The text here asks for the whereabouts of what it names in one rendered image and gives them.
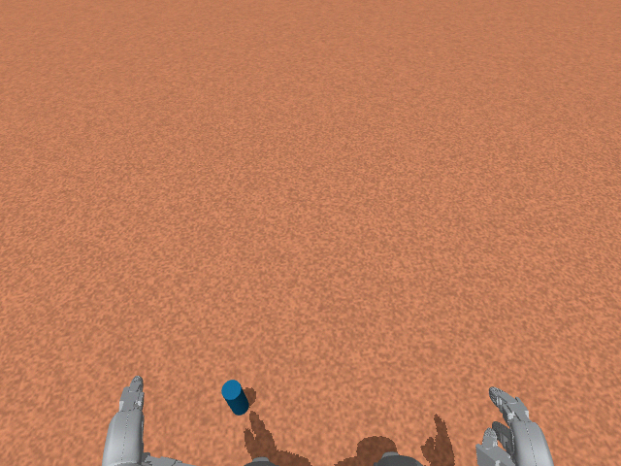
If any left robot hand can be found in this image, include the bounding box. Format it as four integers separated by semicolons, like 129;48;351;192
102;376;195;466

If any right robot hand can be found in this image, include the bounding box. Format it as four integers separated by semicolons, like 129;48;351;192
475;386;554;466

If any can can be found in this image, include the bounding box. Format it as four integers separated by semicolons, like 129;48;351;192
221;380;249;416

